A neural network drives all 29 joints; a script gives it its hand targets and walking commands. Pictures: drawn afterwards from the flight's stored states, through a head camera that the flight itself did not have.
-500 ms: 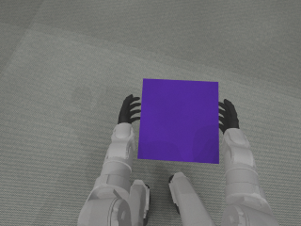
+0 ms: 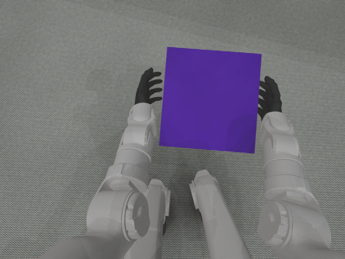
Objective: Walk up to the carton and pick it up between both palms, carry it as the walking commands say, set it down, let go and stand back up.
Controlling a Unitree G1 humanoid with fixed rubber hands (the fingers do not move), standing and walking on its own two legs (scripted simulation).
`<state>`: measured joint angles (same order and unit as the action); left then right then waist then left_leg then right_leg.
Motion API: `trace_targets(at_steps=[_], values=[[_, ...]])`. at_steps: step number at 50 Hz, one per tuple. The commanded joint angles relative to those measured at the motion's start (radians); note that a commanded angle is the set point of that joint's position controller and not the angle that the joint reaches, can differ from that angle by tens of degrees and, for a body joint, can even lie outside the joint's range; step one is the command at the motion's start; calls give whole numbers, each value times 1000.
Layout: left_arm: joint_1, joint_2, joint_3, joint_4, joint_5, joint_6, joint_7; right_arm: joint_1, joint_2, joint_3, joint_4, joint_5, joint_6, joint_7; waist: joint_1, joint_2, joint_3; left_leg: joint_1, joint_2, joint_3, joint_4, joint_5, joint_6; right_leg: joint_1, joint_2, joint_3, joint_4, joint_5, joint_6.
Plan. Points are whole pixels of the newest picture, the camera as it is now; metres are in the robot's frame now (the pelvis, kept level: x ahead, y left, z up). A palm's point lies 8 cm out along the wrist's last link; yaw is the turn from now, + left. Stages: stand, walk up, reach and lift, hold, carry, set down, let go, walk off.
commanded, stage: set down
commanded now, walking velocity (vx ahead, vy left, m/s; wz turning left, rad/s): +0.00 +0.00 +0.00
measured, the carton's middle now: (202, 107) +0.45 -0.10 -0.18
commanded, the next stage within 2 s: none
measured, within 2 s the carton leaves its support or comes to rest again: neither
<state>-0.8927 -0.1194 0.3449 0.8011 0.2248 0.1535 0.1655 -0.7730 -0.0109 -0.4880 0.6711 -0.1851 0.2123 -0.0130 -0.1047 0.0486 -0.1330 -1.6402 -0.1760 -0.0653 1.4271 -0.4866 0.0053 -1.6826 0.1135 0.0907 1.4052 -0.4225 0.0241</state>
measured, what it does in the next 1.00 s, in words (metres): lowers itself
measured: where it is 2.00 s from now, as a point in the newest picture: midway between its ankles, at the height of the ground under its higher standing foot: (182, 215)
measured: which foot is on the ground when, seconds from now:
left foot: down 0.00-1.00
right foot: down 0.00-1.00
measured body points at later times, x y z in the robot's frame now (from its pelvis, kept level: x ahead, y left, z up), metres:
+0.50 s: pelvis -0.03 -0.01 -0.07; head +0.26 -0.04 +0.27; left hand +0.49 +0.03 -0.18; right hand +0.43 -0.25 -0.19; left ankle +0.06 +0.10 -0.56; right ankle +0.09 -0.11 -0.56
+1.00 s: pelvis -0.03 +0.00 -0.13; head +0.31 -0.02 +0.17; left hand +0.51 +0.03 -0.27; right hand +0.46 -0.25 -0.27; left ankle +0.06 +0.10 -0.56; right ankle +0.09 -0.11 -0.56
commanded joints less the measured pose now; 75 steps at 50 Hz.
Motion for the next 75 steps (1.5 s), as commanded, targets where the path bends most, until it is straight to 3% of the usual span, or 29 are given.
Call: trace_targets(at_steps=[1,3,4,5,6,8,13,21,26,27,28,31,33,37,38,39,40,42,43,47,51,52,60,61,62,63,65,72,75], values=[[-549,-794,-443,-58,-124,-43,-179,-682,912,615,-148,145,-37,138,5,-104,-1023,270,-39,37,-45,198,8,795,12,-69,-19,405,67],[-633,-814,-482,-91,-182,-44,-197,-660,897,623,-161,138,-37,99,-65,-98,-1053,128,-48,63,22,180,-8,902,2,-23,-6,499,58],[-628,-756,-459,-57,-170,-28,-211,-786,825,649,-225,179,-38,101,-17,-90,-1018,100,-45,58,31,163,6,867,-8,-26,16,478,66],[-584,-835,-484,-19,-178,-24,-214,-753,885,668,-222,171,-40,90,-63,-126,-1037,141,-57,51,27,168,17,898,4,-37,-3,485,71],[-636,-815,-491,-38,-182,-13,-213,-743,840,657,-216,181,-36,78,-50,-19,-1042,97,-48,67,65,142,-11,901,-6,3,9,445,54],[-699,-766,-480,-50,-191,-11,-220,-784,865,629,-188,164,-16,75,-80,-94,-958,51,-48,65,67,71,-3,865,3,-27,1,350,68],[-681,-775,-385,45,-137,4,-200,-795,796,529,-90,98,-10,85,-102,-35,-890,16,-47,63,102,87,-6,698,10,-43,61,347,49],[-769,-749,-243,134,-55,22,-192,-972,776,466,-78,123,5,156,-4,-23,-913,14,-54,92,138,59,-1,570,18,-62,109,242,35],[-876,-789,-327,69,-110,38,-180,-1011,745,492,-48,126,10,178,-81,-68,-991,58,-60,58,191,110,-16,450,13,-122,166,304,38],[-838,-824,-344,80,-130,45,-173,-1023,707,506,-120,122,7,172,-150,-53,-1074,137,-65,50,206,139,-13,454,21,-135,175,308,37],[-884,-810,-373,33,-137,43,-168,-1014,705,505,-122,145,6,175,-111,3,-1080,141,-61,53,199,140,-26,448,12,-127,193,322,23],[-871,-863,-406,53,-148,60,-150,-1044,660,479,-110,139,5,193,-152,90,-1091,276,-56,40,218,196,-44,288,10,-164,241,313,24],[-904,-836,-406,25,-138,56,-138,-1013,694,454,-35,168,17,221,-115,114,-1031,278,-47,28,230,211,-39,187,6,-148,265,301,17],[-964,-844,-379,68,-150,68,-141,-1007,621,374,68,104,29,223,-193,105,-909,136,-59,45,247,96,-58,154,13,-164,258,224,5],[-973,-777,-358,27,-132,60,-137,-992,673,382,66,127,33,235,-137,71,-924,133,-53,51,260,96,-49,143,8,-164,278,213,5],[-941,-841,-368,68,-124,62,-143,-975,651,345,94,100,30,234,-164,131,-878,128,-57,61,270,127,-56,114,14,-147,270,230,-12],[-933,-823,-354,67,-114,64,-135,-1070,638,384,7,141,21,241,-115,178,-976,194,-50,58,271,170,-52,108,8,-153,306,271,-3],[-924,-809,-324,96,-112,68,-135,-1083,578,351,15,109,22,251,-167,118,-929,163,-40,34,282,178,-46,74,0,-162,307,262,2],[-879,-808,-291,127,-82,70,-138,-1050,613,343,37,101,23,251,-109,135,-911,105,-55,76,281,173,-50,122,4,-159,293,273,5],[-948,-765,-298,95,-112,50,-138,-1052,605,371,70,105,28,257,-113,47,-940,39,-57,55,320,157,-38,128,0,-154,342,285,10],[-1010,-772,-451,-23,-208,32,-139,-1106,623,485,-73,161,11,229,-189,36,-1103,71,-56,41,389,305,-29,224,6,-165,410,480,27],[-1002,-719,-403,37,-196,40,-149,-1153,616,488,-31,175,12,226,-119,53,-1000,-41,-70,83,401,199,-32,233,-11,-138,375,395,20],[-1117,-691,-482,-74,-271,44,-165,-1222,638,567,-73,235,29,195,-133,-16,-1159,-74,-62,105,481,152,-14,416,-8,-122,462,424,26],[-1128,-708,-484,-60,-289,57,-163,-1217,625,576,-88,233,28,183,-183,-25,-1234,-34,-55,109,499,149,-23,456,-5,-126,459,431,22],[-1143,-668,-458,-69,-281,59,-163,-1288,620,582,-88,254,38,186,-105,-33,-1218,-72,-66,128,495,115,-10,495,-15,-109,455,371,23],[-1223,-643,-479,-90,-315,60,-165,-1293,626,607,-135,277,32,181,-130,-74,-1285,-36,-55,118,511,126,-12,514,-7,-129,481,386,25],[-1212,-622,-475,-67,-294,64,-177,-1361,623,631,-164,300,33,182,-92,-43,-1281,-60,-48,125,548,125,3,528,-7,-95,518,406,18],[-1298,-608,-532,-101,-387,64,-171,-1556,484,664,-332,370,-7,113,-155,10,-1238,-117,-45,140,613,103,-2,693,-33,-30,517,553,4],[-1266,-606,-434,32,-328,58,-187,-1473,564,585,-94,325,12,129,-139,-26,-984,-232,-38,125,590,-13,14,569,-31,-39,503,367,4]])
